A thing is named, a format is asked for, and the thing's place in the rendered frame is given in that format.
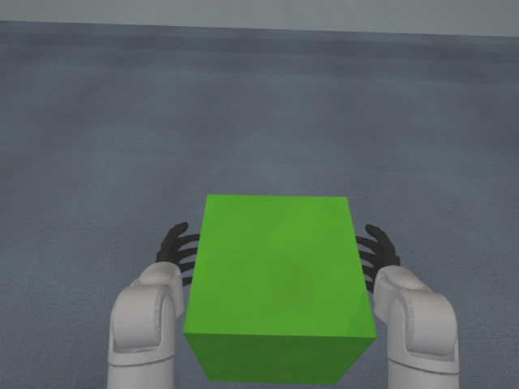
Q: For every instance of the robot left forearm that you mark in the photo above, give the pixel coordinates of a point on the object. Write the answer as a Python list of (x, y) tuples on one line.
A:
[(142, 330)]

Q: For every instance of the robot right forearm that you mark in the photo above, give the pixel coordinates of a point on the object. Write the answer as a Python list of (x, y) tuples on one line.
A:
[(422, 343)]

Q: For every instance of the left robot hand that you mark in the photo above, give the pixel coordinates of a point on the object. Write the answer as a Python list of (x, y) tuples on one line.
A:
[(170, 246)]

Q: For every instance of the carton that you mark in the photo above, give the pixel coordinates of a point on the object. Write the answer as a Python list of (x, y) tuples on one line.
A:
[(278, 293)]

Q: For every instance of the right robot hand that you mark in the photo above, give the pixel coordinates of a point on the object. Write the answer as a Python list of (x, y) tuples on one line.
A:
[(384, 253)]

